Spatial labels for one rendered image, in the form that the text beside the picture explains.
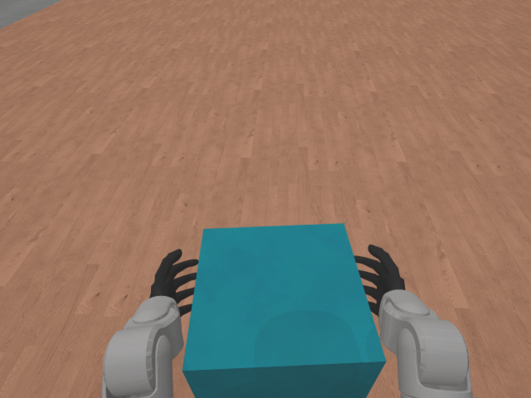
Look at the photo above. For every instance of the robot right hand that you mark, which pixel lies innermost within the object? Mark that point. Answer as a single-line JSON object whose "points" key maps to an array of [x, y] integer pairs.
{"points": [[388, 279]]}

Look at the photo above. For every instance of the right robot forearm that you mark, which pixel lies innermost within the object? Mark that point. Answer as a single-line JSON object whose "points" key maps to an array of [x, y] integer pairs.
{"points": [[432, 356]]}

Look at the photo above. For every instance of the carton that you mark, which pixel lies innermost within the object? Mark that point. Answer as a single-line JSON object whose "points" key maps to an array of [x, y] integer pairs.
{"points": [[280, 312]]}

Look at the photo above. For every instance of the robot left hand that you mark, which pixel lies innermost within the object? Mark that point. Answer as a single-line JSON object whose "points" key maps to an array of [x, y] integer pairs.
{"points": [[165, 284]]}

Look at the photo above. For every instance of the left robot forearm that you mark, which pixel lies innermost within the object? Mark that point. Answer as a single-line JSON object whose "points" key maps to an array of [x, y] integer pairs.
{"points": [[138, 358]]}

